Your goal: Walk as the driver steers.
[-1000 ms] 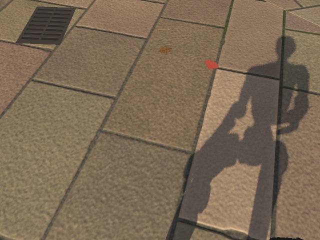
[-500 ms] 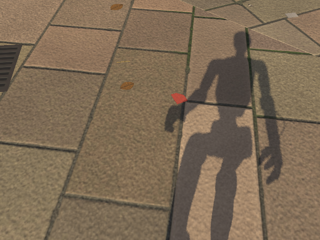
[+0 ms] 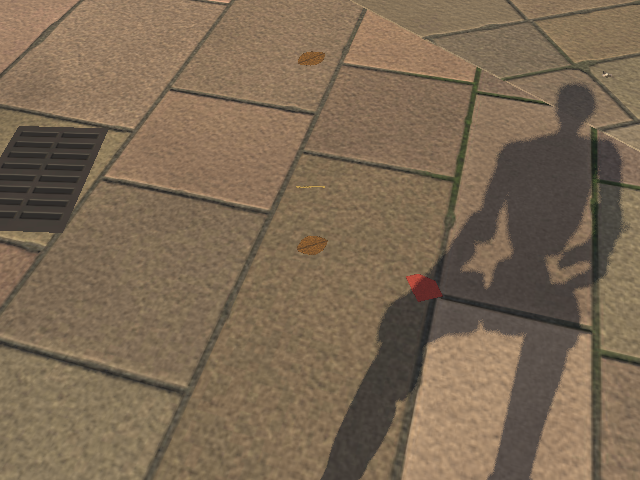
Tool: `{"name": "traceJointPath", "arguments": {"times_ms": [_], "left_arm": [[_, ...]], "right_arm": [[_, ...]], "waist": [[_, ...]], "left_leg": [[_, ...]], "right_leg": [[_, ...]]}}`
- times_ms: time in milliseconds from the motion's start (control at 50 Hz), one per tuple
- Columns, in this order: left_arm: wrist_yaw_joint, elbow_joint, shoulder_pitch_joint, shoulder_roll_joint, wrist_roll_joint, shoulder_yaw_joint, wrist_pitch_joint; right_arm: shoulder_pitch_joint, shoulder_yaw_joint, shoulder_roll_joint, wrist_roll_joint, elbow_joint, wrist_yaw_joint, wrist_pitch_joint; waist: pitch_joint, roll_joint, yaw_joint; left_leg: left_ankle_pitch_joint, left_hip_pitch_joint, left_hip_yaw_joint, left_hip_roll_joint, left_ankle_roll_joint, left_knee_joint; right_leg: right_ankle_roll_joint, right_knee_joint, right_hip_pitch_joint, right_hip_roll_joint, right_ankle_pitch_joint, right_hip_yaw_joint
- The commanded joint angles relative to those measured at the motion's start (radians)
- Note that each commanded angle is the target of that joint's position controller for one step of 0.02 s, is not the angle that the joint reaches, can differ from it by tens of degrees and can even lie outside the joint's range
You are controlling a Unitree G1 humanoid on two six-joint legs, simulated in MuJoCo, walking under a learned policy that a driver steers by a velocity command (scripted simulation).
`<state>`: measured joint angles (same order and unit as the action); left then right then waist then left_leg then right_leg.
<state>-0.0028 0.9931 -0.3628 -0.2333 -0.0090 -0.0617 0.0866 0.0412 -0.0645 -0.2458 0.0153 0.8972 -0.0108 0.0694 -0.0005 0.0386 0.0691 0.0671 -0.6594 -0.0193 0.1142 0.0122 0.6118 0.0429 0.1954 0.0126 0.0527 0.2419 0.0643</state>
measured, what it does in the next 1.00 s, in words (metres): walks ahead: left foot, then right foot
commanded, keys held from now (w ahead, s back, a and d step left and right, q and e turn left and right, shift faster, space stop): w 0.92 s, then w+e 0.08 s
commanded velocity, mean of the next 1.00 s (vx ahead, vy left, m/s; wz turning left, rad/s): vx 0.50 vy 0.00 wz -0.01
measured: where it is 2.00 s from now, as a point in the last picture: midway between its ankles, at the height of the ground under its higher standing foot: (396, 238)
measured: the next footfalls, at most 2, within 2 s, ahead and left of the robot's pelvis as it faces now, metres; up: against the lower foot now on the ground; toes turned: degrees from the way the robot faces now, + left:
left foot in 0.12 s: +0.26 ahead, +0.14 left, +0.00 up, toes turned +3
right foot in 0.68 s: +0.58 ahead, -0.09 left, +0.00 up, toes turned -3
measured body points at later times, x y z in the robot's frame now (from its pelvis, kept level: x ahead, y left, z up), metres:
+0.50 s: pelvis +0.28 +0.06 +0.00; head +0.30 +0.07 +0.45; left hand +0.45 +0.32 -0.11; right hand +0.27 -0.21 -0.13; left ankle +0.22 +0.14 -0.74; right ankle +0.47 -0.13 -0.68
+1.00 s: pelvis +0.57 -0.01 +0.00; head +0.58 -0.01 +0.45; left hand +0.58 +0.26 -0.13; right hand +0.72 -0.27 -0.11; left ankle +0.70 +0.18 -0.68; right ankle +0.54 -0.09 -0.74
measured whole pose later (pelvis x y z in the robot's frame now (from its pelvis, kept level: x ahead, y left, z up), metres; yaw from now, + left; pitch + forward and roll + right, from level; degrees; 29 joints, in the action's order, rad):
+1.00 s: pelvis +0.57 -0.01 +0.00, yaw -1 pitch +1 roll -1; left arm 0.01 0.99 -0.33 -0.23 0.00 -0.06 0.09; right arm 0.10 -0.08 -0.27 0.01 0.91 0.01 0.07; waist 0.00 0.04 0.06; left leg -0.08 -0.67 -0.05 0.14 0.01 0.85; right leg 0.07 0.24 -0.11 0.07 0.16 0.05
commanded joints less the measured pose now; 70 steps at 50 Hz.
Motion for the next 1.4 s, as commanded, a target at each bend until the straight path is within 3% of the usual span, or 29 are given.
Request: {"name": "traceJointPath", "arguments": {"times_ms": [20, 80, 120, 140, 160, 180, 200, 220, 260, 360, 480, 580, 640, 680, 700, 720, 740, 760, 780, 820, 920, 1100, 1200, 1220, 1240, 1260, 1280, 1300, 1400], "left_arm": [[-0.008, -0.011, -0.05, -0.167, -0.007, -0.037, -0.004], [-0.014, -0.01, -0.02, -0.189, -0.011, -0.047, -0.018], [-0.015, -0.022, 0.014, -0.165, -0.009, -0.036, -0.027], [-0.016, -0.046, -0.009, -0.126, 0.013, -0.018, -0.027], [-0.003, -0.045, -0.127, 0.003, 0.006, 0.016, -0.002], [0.002, -0.043, -0.044, -0.11, -0.018, -0.008, 0.02], [0.004, -0.073, 0.05, -0.151, -0.037, -0.019, 0.034], [-0.003, -0.08, 0.095, -0.148, -0.034, -0.019, 0.036], [-0.011, -0.076, 0.092, -0.128, -0.015, -0.03, 0.017], [-0.016, -0.104, 0.163, -0.094, 0.0, -0.03, -0.016], [0.004, -0.157, 0.353, -0.062, -0.002, -0.016, -0.005], [0.033, -0.207, 0.476, -0.067, -0.012, -0.003, 0.006], [0.046, -0.208, 0.42, -0.108, -0.014, -0.015, 0.015], [0.038, -0.131, 0.163, -0.182, -0.007, -0.055, 0.015], [0.028, -0.091, -0.025, -0.256, 0.007, -0.076, 0.013], [0.032, -0.069, -0.07, -0.308, 0.006, -0.082, 0.008], [0.032, -0.076, -0.06, -0.216, -0.003, -0.055, 0.008], [0.027, -0.091, 0.027, -0.176, -0.005, -0.042, 0.011], [0.027, -0.11, 0.103, -0.154, 0.002, -0.034, 0.014], [0.032, -0.115, 0.177, -0.102, 0.023, -0.017, 0.02], [0.015, -0.083, 0.124, -0.151, 0.014, -0.028, 0.026], [-0.009, -0.035, -0.031, -0.166, -0.013, -0.033, -0.002], [-0.019, -0.047, 0.002, -0.18, -0.015, -0.044, -0.024], [-0.017, -0.067, 0.016, -0.139, -0.008, -0.031, -0.024], [-0.016, -0.099, -0.04, -0.058, 0.001, -0.01, -0.016], [-0.014, -0.117, -0.092, -0.032, -0.018, 0.002, 0.0], [-0.013, -0.114, -0.042, -0.138, -0.037, -0.026, 0.004], [-0.014, -0.132, 0.027, -0.157, -0.042, -0.032, 0.001], [-0.011, -0.159, 0.055, -0.079, -0.026, -0.041, -0.051]], "right_arm": [[-0.14, -0.001, -0.057, 0.006, -0.094, -0.018, 0.021], [-0.078, -0.015, -0.1, 0.008, -0.091, -0.029, 0.03], [0.192, -0.057, -0.176, 0.001, -0.008, -0.021, 0.031], [0.372, -0.077, -0.258, -0.012, 0.027, -0.01, 0.028], [0.4, -0.079, -0.293, -0.01, 0.046, -0.019, 0.026], [0.371, -0.052, -0.198, 0.0, 0.034, -0.021, 0.028], [0.286, -0.04, -0.158, 0.0, 0.017, -0.017, 0.033], [0.206, -0.031, -0.138, -0.008, -0.002, -0.017, 0.034], [0.141, -0.016, -0.09, -0.03, -0.006, -0.02, 0.039], [0.209, -0.025, -0.137, -0.02, 0.027, 0.001, 0.044], [0.298, -0.021, -0.143, -0.008, 0.057, 0.018, 0.031], [0.38, -0.028, -0.155, -0.002, 0.099, 0.022, 0.008], [0.352, -0.038, -0.177, 0.001, 0.099, 0.028, -0.006], [0.312, -0.031, -0.163, 0.003, 0.086, 0.029, -0.014], [0.324, -0.015, -0.131, -0.015, 0.063, 0.029, -0.014], [0.448, 0.023, 0.007, -0.015, 0.059, 0.017, 0.011], [0.382, 0.002, -0.094, 0.009, 0.067, 0.01, 0.036], [0.287, -0.012, -0.142, 0.031, 0.036, 0.006, 0.052], [0.232, -0.012, -0.141, 0.03, 0.025, 0.012, 0.057], [0.227, -0.023, -0.123, 0.009, 0.028, 0.021, 0.039], [0.166, -0.022, -0.08, -0.006, 0.0, 0.027, 0.0], [-0.135, -0.005, -0.064, 0.001, -0.093, -0.002, 0.029], [0.012, -0.036, -0.153, 0.004, -0.072, -0.009, 0.055], [0.179, -0.058, -0.205, -0.01, -0.034, -0.002, 0.06], [0.324, -0.08, -0.293, -0.026, -0.016, 0.006, 0.057], [0.351, -0.073, -0.278, -0.019, -0.007, 0.001, 0.046], [0.296, -0.046, -0.186, -0.015, -0.022, 0.003, 0.043], [0.233, -0.033, -0.141, -0.014, -0.036, 0.006, 0.04], [0.103, -0.025, -0.101, -0.03, -0.024, 0.007, 0.049]], "waist": [[-0.091, -0.102, 0.005], [-0.05, -0.131, -0.051], [0.114, -0.114, -0.18], [0.269, 0.035, -0.221], [0.376, 0.293, -0.144], [0.317, 0.174, -0.179], [0.187, 0.127, -0.168], [0.117, 0.034, -0.136], [0.055, 0.035, -0.075], [-0.013, 0.01, -0.066], [-0.054, 0.016, -0.121], [-0.095, 0.019, -0.155], [-0.053, 0.052, -0.098], [0.104, 0.049, 0.032], [0.255, -0.061, 0.084], [0.374, -0.326, 0.008], [0.358, -0.244, 0.046], [0.212, -0.204, 0.036], [0.132, -0.115, 0.008], [0.06, -0.097, -0.058], [-0.009, -0.09, -0.077], [-0.068, -0.101, 0.007], [0.013, -0.142, -0.104], [0.14, -0.11, -0.173], [0.307, 0.074, -0.184], [0.407, 0.312, -0.163], [0.283, 0.19, -0.165], [0.166, 0.121, -0.157], [0.002, 0.077, -0.059]], "left_leg": [[-0.027, -0.027, 0.015, -0.021, 0.018, -0.067], [-0.133, 0.097, 0.039, -0.058, 0.059, -0.103], [-0.119, 0.484, 0.072, -0.102, 0.11, -0.111], [-0.117, 0.794, -0.177, 0.105, 0.177, -0.093], [-0.337, 1.062, -0.658, 0.285, 0.328, -0.25], [-0.455, 1.022, -0.67, 0.252, 0.286, -0.309], [-0.419, 0.896, -0.523, 0.224, 0.243, -0.322], [-0.319, 0.749, -0.415, 0.192, 0.223, -0.346], [-0.196, 0.553, -0.283, 0.137, 0.208, -0.403], [-0.087, 0.498, -0.165, 0.12, 0.228, -0.494], [-0.045, 0.542, -0.039, 0.066, 0.18, -0.507], [-0.003, 0.707, -0.041, 0.128, 0.178, -0.443], [0.224, 0.769, -0.038, 0.155, 0.151, -0.344], [0.46, 0.696, 0.022, 0.083, 0.107, -0.058], [0.172, 0.47, 0.064, 0.022, 0.072, 0.258], [-0.556, 0.075, 0.029, -0.177, 0.011, 0.595], [-0.647, -0.038, -0.107, -0.138, 0.027, 0.719], [-0.572, -0.109, -0.087, -0.086, 0.043, 0.736], [-0.476, -0.079, -0.059, -0.033, 0.046, 0.692], [-0.38, 0.03, -0.059, 0.025, 0.044, 0.592], [-0.241, -0.007, -0.041, 0.052, 0.005, 0.38], [0.014, 0.06, -0.008, -0.045, -0.033, -0.074], [-0.124, 0.335, -0.002, -0.082, 0.018, -0.173], [-0.117, 0.59, -0.046, -0.022, 0.062, -0.132], [-0.179, 0.971, -0.335, 0.211, 0.159, -0.124], [-0.362, 1.085, -0.691, 0.338, 0.244, -0.271], [-0.48, 0.979, -0.617, 0.299, 0.207, -0.305], [-0.467, 0.839, -0.463, 0.268, 0.168, -0.322], [-0.218, 0.489, -0.117, 0.172, 0.153, -0.466]], "right_leg": [[0.146, -0.03, 0.01, -0.3, -0.267, -0.121], [0.117, 0.068, 0.066, -0.325, -0.473, -0.119], [0.068, 0.379, -0.025, -0.242, -0.679, -0.05], [0.029, 0.72, -0.249, -0.171, -0.352, -0.001], [-0.02, 1.018, -0.618, 0.014, 0.318, -0.073], [-0.001, 1.127, -0.731, -0.04, 0.341, -0.189], [0.018, 1.133, -0.791, -0.089, 0.249, -0.166], [0.02, 1.09, -0.752, -0.143, 0.15, -0.139], [0.017, 0.996, -0.643, -0.199, 0.053, -0.143], [-0.026, 0.791, -0.702, -0.221, -0.092, -0.125], [-0.038, 0.466, -0.683, -0.17, -0.36, -0.07], [-0.015, 0.342, -0.719, -0.141, -0.292, -0.06], [0.027, 0.305, -0.602, -0.104, -0.183, -0.039], [0.078, 0.29, -0.231, -0.051, -0.202, 0.002], [0.143, 0.327, 0.096, -0.235, -0.222, -0.209], [0.304, 0.195, 0.401, -0.45, -0.018, -0.705], [0.279, 0.122, 0.391, -0.431, 0.093, -0.773], [0.234, 0.109, 0.267, -0.4, 0.052, -0.618], [0.209, 0.084, 0.115, -0.364, -0.045, -0.499], [0.188, 0.025, -0.097, -0.305, -0.174, -0.362], [0.205, -0.078, -0.185, -0.287, -0.218, -0.248], [0.159, -0.022, -0.119, -0.244, -0.208, -0.207], [0.107, 0.19, -0.081, -0.253, -0.351, -0.262], [0.076, 0.403, -0.178, -0.188, -0.346, -0.22], [0.009, 0.769, -0.494, -0.055, -0.068, -0.121], [-0.009, 1.002, -0.715, -0.004, 0.367, -0.148], [-0.002, 1.108, -0.793, -0.071, 0.327, -0.206], [0.007, 1.114, -0.814, -0.116, 0.24, -0.175], [-0.003, 0.969, -0.673, -0.212, 0.032, -0.158]]}}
